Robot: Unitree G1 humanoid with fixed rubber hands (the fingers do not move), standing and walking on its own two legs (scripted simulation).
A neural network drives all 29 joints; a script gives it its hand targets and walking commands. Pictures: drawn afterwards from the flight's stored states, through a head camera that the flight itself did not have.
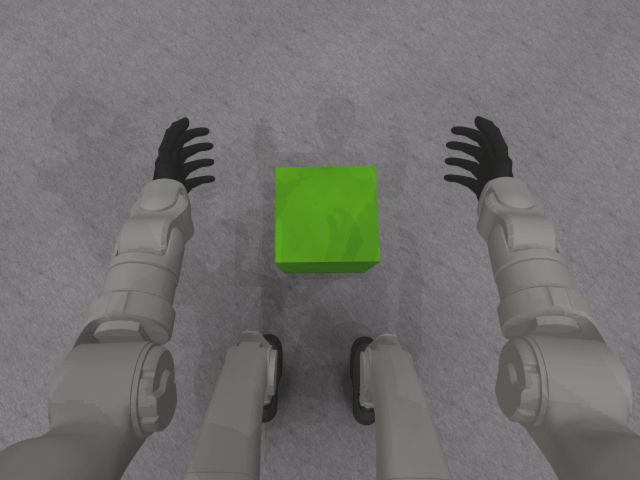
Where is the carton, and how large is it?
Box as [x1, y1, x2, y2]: [275, 166, 379, 273]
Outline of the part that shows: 375,166 276,167 275,262 285,273 364,272 379,261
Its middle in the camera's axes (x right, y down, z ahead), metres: +0.02 -0.02 +0.92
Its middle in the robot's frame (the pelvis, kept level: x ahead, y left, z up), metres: +0.49 -0.01 -0.52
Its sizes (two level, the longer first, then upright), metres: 0.210 0.200 0.250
